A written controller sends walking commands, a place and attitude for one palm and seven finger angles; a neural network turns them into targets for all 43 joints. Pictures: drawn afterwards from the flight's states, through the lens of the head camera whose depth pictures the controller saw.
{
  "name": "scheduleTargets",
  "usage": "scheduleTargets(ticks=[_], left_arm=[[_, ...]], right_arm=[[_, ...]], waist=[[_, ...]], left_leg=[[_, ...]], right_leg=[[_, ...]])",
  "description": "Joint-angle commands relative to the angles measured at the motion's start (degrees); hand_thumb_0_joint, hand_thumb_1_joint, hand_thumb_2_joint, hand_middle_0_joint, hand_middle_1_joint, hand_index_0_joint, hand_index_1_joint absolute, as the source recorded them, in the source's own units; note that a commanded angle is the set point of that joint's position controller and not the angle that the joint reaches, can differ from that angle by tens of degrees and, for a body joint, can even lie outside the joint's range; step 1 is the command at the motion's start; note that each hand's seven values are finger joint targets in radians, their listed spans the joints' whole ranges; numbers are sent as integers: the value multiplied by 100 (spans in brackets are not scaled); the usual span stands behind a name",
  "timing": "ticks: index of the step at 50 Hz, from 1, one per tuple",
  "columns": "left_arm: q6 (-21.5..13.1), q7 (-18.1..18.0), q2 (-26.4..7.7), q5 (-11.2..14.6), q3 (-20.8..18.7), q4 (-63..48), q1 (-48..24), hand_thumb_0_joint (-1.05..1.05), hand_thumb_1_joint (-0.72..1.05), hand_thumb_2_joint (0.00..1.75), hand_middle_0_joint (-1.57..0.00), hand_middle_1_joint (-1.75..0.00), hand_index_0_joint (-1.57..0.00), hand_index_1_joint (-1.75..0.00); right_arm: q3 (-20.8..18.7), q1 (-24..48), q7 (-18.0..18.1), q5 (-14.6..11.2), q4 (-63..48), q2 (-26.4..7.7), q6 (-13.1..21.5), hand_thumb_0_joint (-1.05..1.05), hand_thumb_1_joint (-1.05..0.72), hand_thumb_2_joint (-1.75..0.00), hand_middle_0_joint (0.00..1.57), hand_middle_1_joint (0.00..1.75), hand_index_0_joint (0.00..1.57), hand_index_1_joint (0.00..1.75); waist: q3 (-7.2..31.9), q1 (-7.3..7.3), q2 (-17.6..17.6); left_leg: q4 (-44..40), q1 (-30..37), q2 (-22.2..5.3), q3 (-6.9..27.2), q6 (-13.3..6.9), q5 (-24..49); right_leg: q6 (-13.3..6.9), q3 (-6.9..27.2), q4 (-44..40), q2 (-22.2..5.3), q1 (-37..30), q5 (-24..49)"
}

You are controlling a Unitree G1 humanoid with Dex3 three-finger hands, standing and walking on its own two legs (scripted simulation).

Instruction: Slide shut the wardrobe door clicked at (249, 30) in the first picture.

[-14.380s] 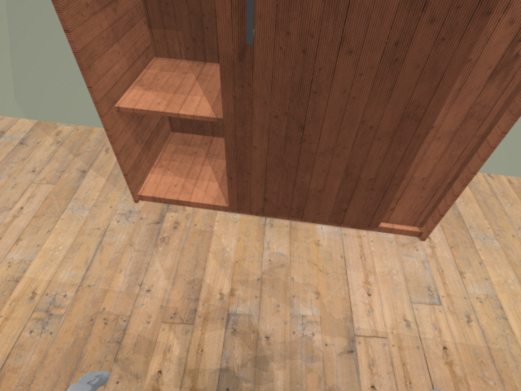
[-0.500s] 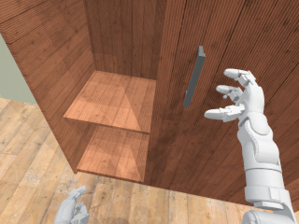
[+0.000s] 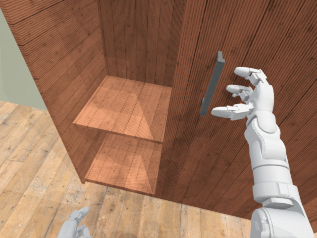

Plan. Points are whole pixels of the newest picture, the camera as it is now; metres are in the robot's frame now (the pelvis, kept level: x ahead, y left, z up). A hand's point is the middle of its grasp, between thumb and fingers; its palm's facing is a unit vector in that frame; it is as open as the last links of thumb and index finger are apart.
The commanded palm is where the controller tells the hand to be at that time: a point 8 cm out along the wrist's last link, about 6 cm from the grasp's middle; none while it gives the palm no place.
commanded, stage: move the hooked fingers beside the handle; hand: right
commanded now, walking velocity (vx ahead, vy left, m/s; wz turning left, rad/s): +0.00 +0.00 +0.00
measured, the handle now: (210, 85) +0.47 -0.10 +0.18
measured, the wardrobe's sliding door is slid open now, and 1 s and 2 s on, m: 0.47 0.47 0.47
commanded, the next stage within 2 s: none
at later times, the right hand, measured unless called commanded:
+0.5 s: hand (228, 98) +0.41 -0.13 +0.18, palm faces +0.13 +0.99 +0.01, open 14.0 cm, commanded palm +0.37 -0.18 +0.18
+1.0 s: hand (231, 106) +0.40 -0.14 +0.17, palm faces +0.19 +0.98 +0.04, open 14.0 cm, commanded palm +0.37 -0.19 +0.19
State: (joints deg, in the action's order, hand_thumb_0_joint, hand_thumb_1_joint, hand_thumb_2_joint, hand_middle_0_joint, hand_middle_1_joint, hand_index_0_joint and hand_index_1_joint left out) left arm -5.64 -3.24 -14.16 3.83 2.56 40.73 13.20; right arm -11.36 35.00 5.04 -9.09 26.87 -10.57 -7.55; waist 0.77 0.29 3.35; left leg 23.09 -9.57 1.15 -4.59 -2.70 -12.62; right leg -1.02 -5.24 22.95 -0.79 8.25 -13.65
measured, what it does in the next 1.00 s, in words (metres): stands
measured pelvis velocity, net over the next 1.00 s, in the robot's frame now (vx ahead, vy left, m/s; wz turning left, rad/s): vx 0.00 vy -0.01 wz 0.01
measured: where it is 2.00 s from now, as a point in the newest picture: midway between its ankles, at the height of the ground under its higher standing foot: outside the picture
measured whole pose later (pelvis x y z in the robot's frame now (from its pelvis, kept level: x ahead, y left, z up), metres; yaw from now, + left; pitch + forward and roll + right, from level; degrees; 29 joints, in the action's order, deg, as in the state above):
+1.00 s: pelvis +0.00 -0.01 +0.00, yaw +1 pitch -1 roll +0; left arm -5.2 -2.9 -13.7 2.9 2.4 38.6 12.3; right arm -10.4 28.9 7.6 -8.9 21.1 -7.7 -7.6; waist 0.3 0.1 2.7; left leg 23.0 -9.8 0.9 -3.8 -2.3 -12.2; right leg -1.4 -5.9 22.4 -0.5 8.1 -13.3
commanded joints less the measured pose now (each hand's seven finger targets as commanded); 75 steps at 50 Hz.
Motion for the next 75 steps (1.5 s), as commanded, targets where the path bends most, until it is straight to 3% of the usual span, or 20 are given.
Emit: scheduleTargets(ticks=[1,6,12,14,22,31,35,39,42,45,49,51,56,58,60,64,67,71,73,75], left_arm=[[-265,-2,-619,42,-224,-840,-631,0,90,90,-20,-30,-20,-30],[-250,-1,-607,45,-221,-876,-681,0,90,90,-20,-30,-20,-30],[-353,-35,-535,-50,-213,-847,-719,0,90,90,-20,-30,-20,-30],[-383,-19,-486,-51,-198,-865,-756,0,90,90,-20,-30,-20,-30],[-133,-7,-629,75,-169,-854,-628,0,90,90,-20,-30,-20,-30],[-391,46,-465,-131,-244,-970,-703,0,90,90,-20,-30,-20,-30],[-311,3,-524,-38,-224,-782,-674,0,90,90,-20,-30,-20,-30],[-100,-53,-638,67,-177,-772,-607,0,90,90,-20,-30,-20,-30],[-40,-46,-644,38,-166,-899,-653,0,90,90,-20,-30,-20,-30],[-178,5,-520,-56,-206,-1116,-737,0,90,90,-20,-30,-20,-30],[-334,59,-434,-144,-242,-1075,-728,0,90,90,-20,-30,-20,-30],[-338,65,-476,-120,-253,-986,-729,0,90,90,-20,-30,-20,-30],[-121,-73,-658,79,-202,-783,-664,0,90,90,-20,-30,-20,-30],[-58,-111,-712,141,-150,-769,-640,0,90,90,-20,-30,-20,-30],[-102,-110,-691,76,-174,-832,-639,0,90,90,-20,-30,-20,-30],[-279,-47,-514,-91,-196,-970,-692,0,90,90,-20,-30,-20,-30],[-371,-5,-479,-198,-236,-869,-548,0,90,90,-20,-30,-20,-30],[-243,-6,-565,-78,-237,-738,-525,0,90,90,-20,-30,-20,-30],[-136,-45,-651,22,-206,-773,-492,0,90,90,-20,-30,-20,-30],[-120,-100,-695,61,-197,-818,-521,0,90,90,-20,-30,-20,-30]], right_arm=[[-17,2074,-97,-47,-884,-719,231,0,50,-30,30,120,30,120],[178,2322,7,-51,-1167,-534,129,0,50,-30,30,120,30,120],[-197,3434,335,96,-2131,-1217,652,0,50,-30,30,120,30,120],[12,3295,338,135,-2094,-938,706,0,50,-30,30,120,30,120],[286,1691,15,-54,-140,-226,-250,0,50,-30,30,120,30,120],[5,3416,471,223,-3005,-1063,1003,0,50,-30,30,120,30,120],[380,2813,270,184,-1595,-508,474,0,50,-30,30,120,30,120],[460,1776,43,-27,-87,-101,-446,0,50,-30,30,120,30,120],[60,1798,37,-167,-427,-403,-443,0,50,-30,30,120,30,120],[-246,2764,216,-63,-2153,-943,284,0,50,-30,30,120,30,120],[-251,3058,374,194,-3207,-1312,1073,0,50,-30,30,120,30,120],[128,2787,270,237,-2837,-928,955,0,50,-30,30,120,30,120],[535,1587,-161,-94,-333,-101,-391,0,50,-30,30,120,30,120],[552,1854,-208,-205,2,-73,-674,0,50,-30,30,120,30,120],[342,2327,-116,-241,-410,-277,-550,0,50,-30,30,120,30,120],[-168,3842,308,-59,-2289,-1102,565,0,50,-30,30,120,30,120],[-564,3686,517,142,-2649,-1690,1212,0,50,-30,30,120,30,120],[-235,2613,248,280,-863,-1206,626,0,50,-30,30,120,30,120],[84,2012,2,133,-19,-706,18,0,50,-30,30,120,30,120],[18,2296,-133,-146,-100,-680,-151,0,50,-30,30,120,30,120]], waist=[[1273,-50,-808],[1243,-2,-575],[1981,8,-303],[2083,5,-170],[734,-32,-920],[2477,-48,-150],[1563,114,-471],[617,48,-838],[995,-84,-797],[2031,-179,-465],[2582,-144,-2],[2269,-31,-72],[461,123,-815],[266,179,-900],[701,133,-844],[2304,-7,-235],[2893,-97,-258],[1765,-25,-452],[937,44,-701],[781,73,-855]], left_leg=[[-263,496,-157,336,162,1776],[-344,241,-173,372,162,1303],[-220,545,-183,478,172,1325],[-129,599,-176,449,153,1575],[-428,185,-170,304,152,1213],[-2,662,-144,417,139,1847],[-201,332,-121,348,150,1541],[-501,40,-146,287,154,999],[-442,321,-178,326,134,1252],[-155,771,-177,403,126,1968],[53,952,-173,473,143,2355],[-13,725,-160,412,138,2200],[-532,-27,-124,287,159,1092],[-646,-221,-158,294,173,617],[-573,-129,-183,339,158,616],[-161,549,-182,461,142,1429],[73,939,-178,503,177,2039],[-112,598,-170,383,128,1864],[-304,245,-142,295,137,1583],[-443,140,-140,310,150,1253]], right_leg=[[-137,363,-137,21,-224,1367],[-142,387,-138,39,-316,1065],[-146,428,-98,19,-560,1178],[-124,419,-78,23,-657,1403],[-107,404,-259,47,-18,938],[-93,461,-1,-44,-941,1933],[-90,450,-110,-16,-602,1397],[-107,445,-268,54,-71,815],[-103,421,-257,83,-89,1051],[-115,379,-112,60,-518,1715],[-110,368,27,3,-896,2230],[-94,387,15,-31,-921,2152],[-116,437,-196,46,-129,835],[-122,511,-253,71,-2,518],[-132,533,-210,71,-101,615],[-129,494,-46,61,-641,1409],[-125,489,58,2,-805,1989],[-94,421,-64,-18,-397,1656],[-99,406,-188,-8,-77,1263],[-121,447,-211,16,-22,989]])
